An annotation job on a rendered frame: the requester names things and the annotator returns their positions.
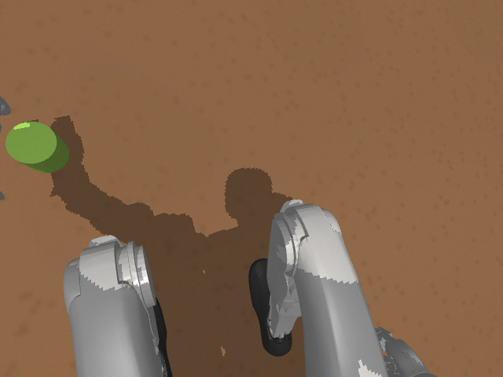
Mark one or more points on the right robot hand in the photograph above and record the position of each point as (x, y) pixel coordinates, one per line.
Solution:
(401, 360)

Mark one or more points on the left robot foot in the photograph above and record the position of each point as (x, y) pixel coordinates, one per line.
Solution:
(162, 332)

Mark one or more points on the right robot foot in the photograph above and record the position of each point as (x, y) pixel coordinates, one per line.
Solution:
(260, 298)

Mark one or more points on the tin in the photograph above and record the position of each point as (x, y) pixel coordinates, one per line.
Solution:
(37, 146)

